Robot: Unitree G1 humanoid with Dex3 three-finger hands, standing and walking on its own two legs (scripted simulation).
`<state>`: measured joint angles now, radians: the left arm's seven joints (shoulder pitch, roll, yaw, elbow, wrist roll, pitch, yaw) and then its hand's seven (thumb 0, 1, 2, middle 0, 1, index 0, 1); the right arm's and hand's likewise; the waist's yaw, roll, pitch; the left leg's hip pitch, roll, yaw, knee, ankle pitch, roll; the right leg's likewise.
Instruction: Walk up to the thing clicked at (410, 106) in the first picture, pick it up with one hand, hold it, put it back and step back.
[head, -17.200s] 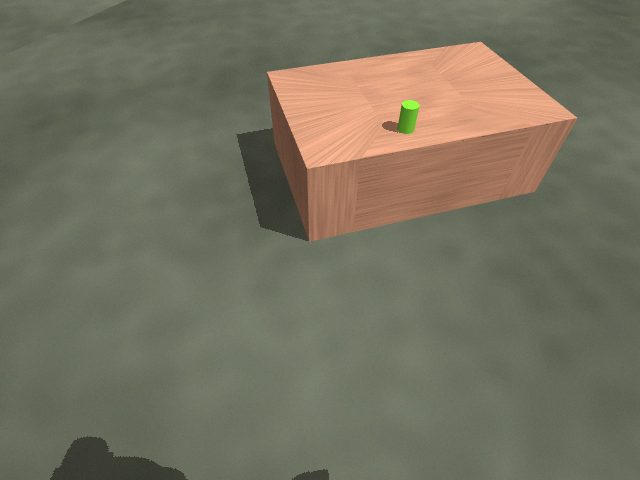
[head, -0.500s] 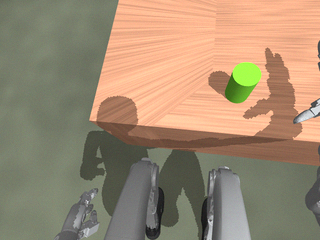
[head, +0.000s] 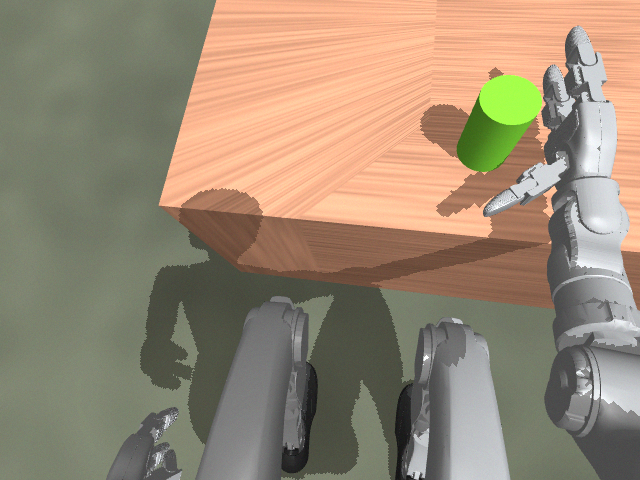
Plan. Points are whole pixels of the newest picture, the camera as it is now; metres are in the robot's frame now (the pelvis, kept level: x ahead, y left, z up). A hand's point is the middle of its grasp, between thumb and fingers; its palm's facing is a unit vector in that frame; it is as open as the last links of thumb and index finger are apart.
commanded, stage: close in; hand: right
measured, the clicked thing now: (494, 127) +0.53 -0.14 +0.00
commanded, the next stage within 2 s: rest palm in 0.10 s
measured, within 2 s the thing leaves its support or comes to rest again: leaves its support in 1.22 s
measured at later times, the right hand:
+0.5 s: hand (501, 130) +0.50 -0.14 +0.03, palm faces +0.00 +1.00 -0.02, open 17.0 cm
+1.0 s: hand (511, 115) +0.52 -0.15 +0.03, palm faces +0.02 +1.00 -0.03, open 8.8 cm
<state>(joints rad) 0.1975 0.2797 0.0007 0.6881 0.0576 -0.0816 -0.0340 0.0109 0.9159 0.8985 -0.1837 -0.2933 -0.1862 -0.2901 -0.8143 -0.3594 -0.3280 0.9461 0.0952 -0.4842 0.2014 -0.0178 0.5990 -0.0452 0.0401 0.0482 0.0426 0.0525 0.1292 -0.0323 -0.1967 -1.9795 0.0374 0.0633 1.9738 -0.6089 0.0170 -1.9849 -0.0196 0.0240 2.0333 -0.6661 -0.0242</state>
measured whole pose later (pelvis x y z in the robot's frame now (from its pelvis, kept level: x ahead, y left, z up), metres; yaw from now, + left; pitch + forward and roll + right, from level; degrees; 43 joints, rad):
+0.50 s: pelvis +0.01 +0.00 +0.02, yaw -1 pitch +36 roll +2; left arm 0.15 0.28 0.03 0.65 0.06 -0.03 -0.05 0.01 0.86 0.96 -0.18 -0.29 -0.16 -0.31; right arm -0.75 -0.26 -0.26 0.84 0.08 -0.51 0.10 -0.02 0.58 -0.03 0.21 0.10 0.21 0.10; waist 0.11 -0.02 -0.19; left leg -1.92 0.04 0.05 1.94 -0.64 0.02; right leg -1.92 -0.01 0.01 1.98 -0.69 -0.02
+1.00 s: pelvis +0.01 +0.00 +0.02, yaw -1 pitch +37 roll +2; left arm 0.20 0.28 0.02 0.66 0.06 -0.01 -0.05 0.01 0.88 0.93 -0.18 -0.29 -0.17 -0.31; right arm -0.83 -0.32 -0.28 0.91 0.06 -0.51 0.09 -0.01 0.15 -0.60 0.89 0.74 0.95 0.77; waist 0.13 -0.02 -0.18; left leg -1.93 0.04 0.05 1.93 -0.64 0.01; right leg -1.92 -0.01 0.01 1.97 -0.69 -0.02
